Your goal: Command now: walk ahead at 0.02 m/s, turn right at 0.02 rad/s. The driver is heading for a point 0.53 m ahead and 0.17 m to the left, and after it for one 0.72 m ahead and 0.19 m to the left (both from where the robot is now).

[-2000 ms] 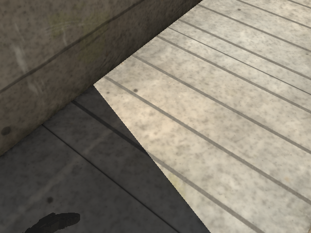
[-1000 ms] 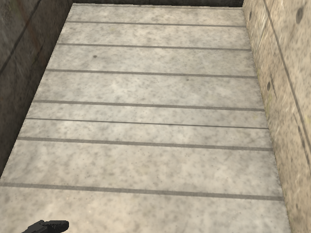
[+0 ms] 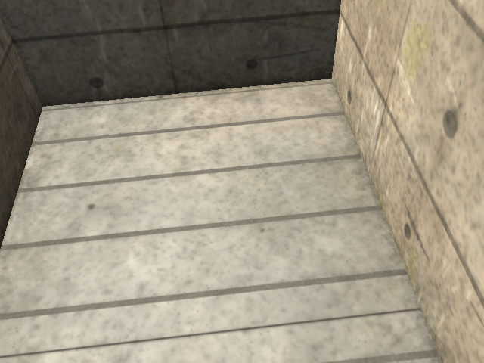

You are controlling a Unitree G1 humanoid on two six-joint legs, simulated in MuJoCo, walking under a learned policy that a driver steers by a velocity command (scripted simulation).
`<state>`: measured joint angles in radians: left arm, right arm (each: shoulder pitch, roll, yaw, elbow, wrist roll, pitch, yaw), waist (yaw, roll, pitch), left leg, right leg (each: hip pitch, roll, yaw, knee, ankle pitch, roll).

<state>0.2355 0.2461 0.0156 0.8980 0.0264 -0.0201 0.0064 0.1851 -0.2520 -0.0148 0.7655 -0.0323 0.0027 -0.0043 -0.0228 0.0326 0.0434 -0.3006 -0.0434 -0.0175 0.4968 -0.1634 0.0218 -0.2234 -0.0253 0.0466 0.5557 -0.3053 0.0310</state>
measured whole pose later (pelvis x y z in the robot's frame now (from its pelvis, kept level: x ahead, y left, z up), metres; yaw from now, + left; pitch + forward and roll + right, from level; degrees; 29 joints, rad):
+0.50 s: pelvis +0.04 -0.01 +0.01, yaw +1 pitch -2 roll +1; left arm 0.21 0.27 0.00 1.07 0.01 -0.05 0.00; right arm 0.22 -0.26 -0.02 0.93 -0.02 0.01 -0.03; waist -0.04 0.02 0.04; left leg -0.21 -0.04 -0.04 0.42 -0.18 0.01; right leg -0.10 -0.02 0.02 0.43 -0.30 0.02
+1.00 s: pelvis +0.09 +0.03 -0.01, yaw +0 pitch +0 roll +0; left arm 0.39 0.29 0.03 1.06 -0.02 -0.05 0.01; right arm 0.27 -0.28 -0.04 1.00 0.02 -0.09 0.01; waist 0.01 -0.03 -0.01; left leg -0.29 -0.01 0.04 0.58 -0.29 0.05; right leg -0.10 -0.06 0.05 0.53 -0.43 0.03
